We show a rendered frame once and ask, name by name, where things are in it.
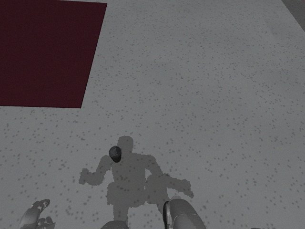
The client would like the left robot hand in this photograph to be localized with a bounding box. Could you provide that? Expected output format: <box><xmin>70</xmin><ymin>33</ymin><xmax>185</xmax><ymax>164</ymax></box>
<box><xmin>17</xmin><ymin>199</ymin><xmax>56</xmax><ymax>229</ymax></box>

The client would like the cup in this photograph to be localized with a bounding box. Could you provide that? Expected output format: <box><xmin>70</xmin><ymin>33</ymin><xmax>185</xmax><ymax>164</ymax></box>
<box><xmin>109</xmin><ymin>146</ymin><xmax>122</xmax><ymax>163</ymax></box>

